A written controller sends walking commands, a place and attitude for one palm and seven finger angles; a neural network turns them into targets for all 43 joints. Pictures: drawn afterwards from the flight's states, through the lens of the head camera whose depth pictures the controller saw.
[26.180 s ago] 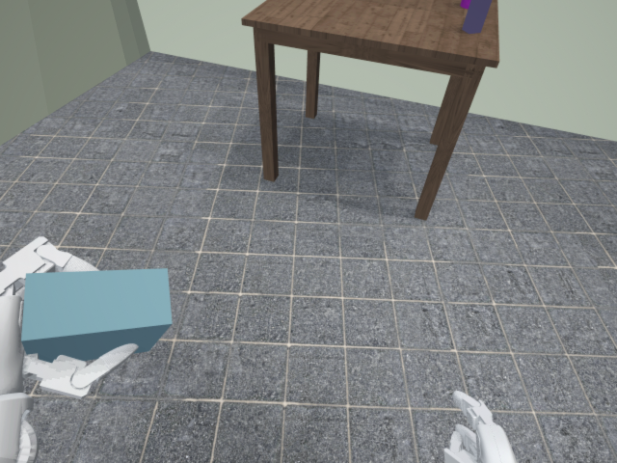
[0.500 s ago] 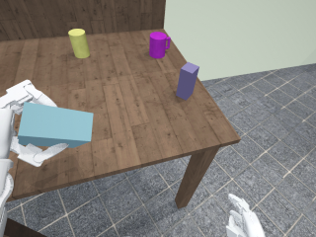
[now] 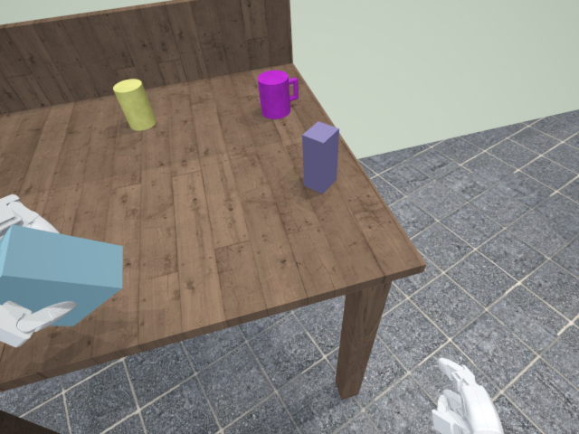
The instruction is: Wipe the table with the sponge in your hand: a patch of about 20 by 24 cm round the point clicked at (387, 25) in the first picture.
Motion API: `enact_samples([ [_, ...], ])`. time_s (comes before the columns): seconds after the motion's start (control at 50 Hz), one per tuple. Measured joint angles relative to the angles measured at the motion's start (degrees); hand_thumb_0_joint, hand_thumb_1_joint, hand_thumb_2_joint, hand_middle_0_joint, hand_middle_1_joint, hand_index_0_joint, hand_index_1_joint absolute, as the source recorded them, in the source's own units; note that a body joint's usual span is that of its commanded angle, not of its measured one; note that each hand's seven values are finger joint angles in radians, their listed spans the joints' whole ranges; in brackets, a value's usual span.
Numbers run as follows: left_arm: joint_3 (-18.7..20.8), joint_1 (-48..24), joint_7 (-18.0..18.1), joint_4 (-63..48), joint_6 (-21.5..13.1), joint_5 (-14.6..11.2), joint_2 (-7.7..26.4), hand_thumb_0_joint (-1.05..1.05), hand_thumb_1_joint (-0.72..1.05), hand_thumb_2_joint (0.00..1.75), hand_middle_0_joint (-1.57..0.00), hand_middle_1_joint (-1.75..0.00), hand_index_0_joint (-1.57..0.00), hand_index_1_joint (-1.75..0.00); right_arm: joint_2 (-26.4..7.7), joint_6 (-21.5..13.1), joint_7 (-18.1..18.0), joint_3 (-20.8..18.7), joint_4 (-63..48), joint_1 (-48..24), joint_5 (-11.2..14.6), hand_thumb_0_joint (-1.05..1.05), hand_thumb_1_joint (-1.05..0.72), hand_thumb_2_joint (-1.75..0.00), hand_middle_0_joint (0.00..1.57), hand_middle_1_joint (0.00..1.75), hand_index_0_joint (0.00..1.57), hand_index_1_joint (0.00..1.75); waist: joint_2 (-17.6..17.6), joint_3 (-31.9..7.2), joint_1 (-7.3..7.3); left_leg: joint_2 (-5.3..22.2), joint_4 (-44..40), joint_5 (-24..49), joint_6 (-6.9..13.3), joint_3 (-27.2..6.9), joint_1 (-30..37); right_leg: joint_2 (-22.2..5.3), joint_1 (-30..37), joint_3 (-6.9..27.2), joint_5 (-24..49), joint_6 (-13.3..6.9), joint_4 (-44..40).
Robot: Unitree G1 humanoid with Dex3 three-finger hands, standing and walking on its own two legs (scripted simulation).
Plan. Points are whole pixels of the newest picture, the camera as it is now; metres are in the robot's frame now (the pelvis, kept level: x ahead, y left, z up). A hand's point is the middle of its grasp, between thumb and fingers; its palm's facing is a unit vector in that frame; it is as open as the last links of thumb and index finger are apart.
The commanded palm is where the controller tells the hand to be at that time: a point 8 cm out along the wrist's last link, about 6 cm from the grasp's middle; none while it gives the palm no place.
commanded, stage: turn the palm down, sponge in hand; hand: left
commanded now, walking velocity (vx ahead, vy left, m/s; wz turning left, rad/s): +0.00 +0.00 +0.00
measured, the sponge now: (63, 284) +0.22 +0.29 +0.15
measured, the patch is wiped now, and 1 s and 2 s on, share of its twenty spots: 0.00 0.00 0.00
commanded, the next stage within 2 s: move the sponge above the wiping area in 1.62 s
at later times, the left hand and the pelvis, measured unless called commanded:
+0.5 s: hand (43, 287) +0.20 +0.29 +0.17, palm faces +0.24 -0.37 -0.90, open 9.8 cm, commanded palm +0.17 +0.29 +0.24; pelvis -0.01 -0.01 +0.00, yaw -1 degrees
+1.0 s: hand (34, 279) +0.22 +0.31 +0.16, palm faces +0.13 -0.20 -0.97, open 9.8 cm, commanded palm +0.17 +0.32 +0.26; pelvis -0.02 +0.04 +0.01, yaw -2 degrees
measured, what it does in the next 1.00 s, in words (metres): shifts its weight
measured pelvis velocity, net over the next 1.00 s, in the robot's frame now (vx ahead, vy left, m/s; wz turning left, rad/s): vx -0.02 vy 0.04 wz -0.03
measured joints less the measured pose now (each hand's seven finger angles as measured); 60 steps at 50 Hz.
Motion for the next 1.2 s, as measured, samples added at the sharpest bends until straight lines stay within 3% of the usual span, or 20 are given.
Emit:
enact_samples([
  [0.06,-1.6,1.1,-3.8,-0.4,2.7,1.2,0.6,-0.01,-0.48,1.04,-0.76,-1.36,-0.77,-1.36,-0.7,0.2,-1.0,-0.2,-0.9,-0.1,0.7,0.01,-0.91,-0.90,0.20,0.30,0.20,0.30,0.7,-0.3,-0.07,0.0,-0.5,-0.2,-0.1,0.4,0.7,-0.1,0.2,0.4,-0.5,-0.1,0.3],
  [0.14,-3.6,4.5,-7.3,-4.8,0.0,2.1,1.8,-0.01,-0.48,1.04,-0.76,-1.36,-0.77,-1.36,-0.2,-0.4,-1.7,-0.6,-2.1,0.2,0.7,0.01,-0.91,-0.90,0.20,0.30,0.20,0.30,-0.3,-0.6,-0.28,0.1,-0.9,-0.3,0.0,1.0,1.0,0.0,0.0,1.0,-1.0,-0.3,0.7],
  [0.22,-3.2,6.4,-5.7,-8.4,-3.8,2.9,3.9,-0.01,-0.48,1.04,-0.77,-1.36,-0.77,-1.35,0.6,-0.8,-1.3,-1.4,-2.5,1.0,0.8,0.01,-0.91,-0.90,0.20,0.30,0.20,0.30,-1.6,-1.1,-0.24,0.7,-0.3,-0.5,-0.3,1.0,0.9,0.6,-0.1,1.1,-1.1,-0.8,0.9],
  [0.26,-2.4,6.0,-3.5,-8.6,-3.7,3.6,4.4,-0.01,-0.48,1.04,-0.77,-1.35,-0.77,-1.35,0.4,-0.6,-1.1,-1.9,-2.4,1.2,1.0,0.01,-0.91,-0.90,0.20,0.30,0.20,0.30,-1.4,-1.2,-0.12,1.1,0.1,-0.9,-0.8,0.9,0.7,1.1,-0.1,1.0,-1.1,-1.2,0.9],
  [0.36,-1.2,3.1,0.1,-4.5,2.3,6.5,4.8,-0.01,-0.48,1.04,-0.77,-1.35,-0.77,-1.35,-1.0,1.5,-1.3,-2.5,-1.8,1.3,1.6,0.01,-0.91,-0.90,0.20,0.30,0.20,0.30,0.2,-1.5,0.12,1.2,0.5,-0.8,-1.2,1.1,0.1,1.1,-1.0,1.2,-0.9,-1.1,1.9],
  [0.46,-3.8,0.2,-2.3,-0.2,8.8,10.2,4.9,-0.01,-0.48,1.04,-0.76,-1.36,-0.77,-1.35,-2.2,2.4,-2.6,-1.7,-1.5,1.1,2.6,0.01,-0.91,-0.90,0.20,0.30,0.20,0.30,1.3,-0.9,-0.06,0.7,0.2,0.3,-0.6,1.2,0.3,0.5,-1.2,1.2,-0.4,-0.7,2.4],
  [0.56,-9.8,-0.4,-3.2,-2.3,7.5,15.2,3.1,-0.01,-0.48,1.04,-0.76,-1.36,-0.77,-1.35,-1.6,0.8,-3.4,-1.0,-1.4,0.3,2.2,0.01,-0.91,-0.90,0.20,0.30,0.20,0.30,1.8,-0.1,-0.05,0.9,0.2,0.9,-0.3,1.4,0.9,0.7,-0.3,1.4,0.7,-0.5,1.6],
  [0.64,-13.6,-1.8,-0.9,-3.9,4.9,18.9,3.3,-0.01,-0.48,1.04,-0.77,-1.35,-0.77,-1.35,-0.1,0.0,-3.4,-0.5,-0.9,-0.9,1.6,0.01,-0.91,-0.90,0.20,0.30,0.20,0.30,1.9,0.0,0.06,1.2,-0.2,1.3,-0.1,1.6,1.7,0.9,0.9,1.7,1.8,-0.2,0.2],
  [0.68,-14.4,-3.8,0.5,-3.2,5.9,20.3,3.8,-0.01,-0.48,1.04,-0.77,-1.35,-0.77,-1.35,0.4,0.5,-3.1,-0.2,-0.6,-1.7,1.7,0.01,-0.91,-0.90,0.20,0.30,0.20,0.30,2.2,0.0,0.28,1.2,-0.8,1.6,0.1,1.9,2.4,0.9,1.6,1.9,2.4,0.1,-0.7],
  [0.78,-13.9,-9.5,1.4,1.4,13.3,22.8,3.7,-0.01,-0.48,1.04,-0.77,-1.35,-0.77,-1.35,0.7,2.3,-2.4,1.0,0.4,-3.9,2.2,0.01,-0.91,-0.90,0.20,0.30,0.20,0.30,3.2,-0.3,0.89,0.3,-3.9,3.2,1.1,2.6,4.7,0.1,3.5,2.7,3.8,1.1,-3.1],
  [0.88,-15.7,-12.7,-2.8,3.4,19.7,26.3,2.0,-0.01,-0.48,1.04,-0.77,-1.36,-0.77,-1.35,0.0,2.7,-2.1,2.4,0.4,-6.1,3.0,0.01,-0.91,-0.90,0.20,0.30,0.20,0.30,3.9,0.5,1.45,-0.9,-7.3,5.1,2.3,2.7,6.6,-1.2,5.3,2.9,5.1,2.2,-5.7],
  [0.96,-21.2,-13.3,-6.6,1.5,20.3,31.0,0.4,-0.01,-0.48,1.04,-0.76,-1.36,-0.77,-1.36,-0.2,2.2,-2.0,2.9,0.1,-8.1,2.7,0.01,-0.91,-0.90,0.20,0.30,0.20,0.30,3.6,1.8,2.31,-1.8,-9.2,6.1,3.1,2.7,7.8,-2.0,6.4,2.8,5.8,2.9,-7.1],
  [1.04,-25.4,-13.7,-7.8,-0.8,17.7,35.4,1.2,-0.01,-0.48,1.04,-0.77,-1.36,-0.77,-1.35,0.4,2.2,-1.4,3.2,0.4,-10.1,1.7,0.01,-0.91,-0.90,0.20,0.30,0.20,0.30,3.0,2.5,3.32,-2.2,-10.6,6.6,3.6,2.9,9.0,-2.4,7.4,3.1,6.3,3.2,-8.4],
  [1.12,-24.7,-15.8,-5.9,-0.6,16.7,37.6,2.9,-0.01,-0.48,1.04,-0.77,-1.35,-0.78,-1.35,1.4,2.9,-0.6,3.0,1.1,-11.0,1.5,0.01,-0.91,-0.90,0.20,0.30,0.20,0.30,2.7,2.1,4.13,-2.3,-11.7,6.8,3.7,3.0,9.9,-2.5,8.6,3.2,6.8,3.5,-10.0],
  [1.2,-21.0,-18.9,-5.0,2.2,19.8,37.7,2.7,-0.01,-0.48,1.04,-0.77,-1.35,-0.77,-1.35,1.4,3.9,0.3,3.0,1.6,-11.0,2.2,0.01,-0.91,-0.90,0.20,0.30,0.19,0.31,2.5,1.9,3.88,-2.4,-12.8,7.3,3.8,2.9,10.7,-2.5,9.5,3.2,7.5,3.6,-11.4],
])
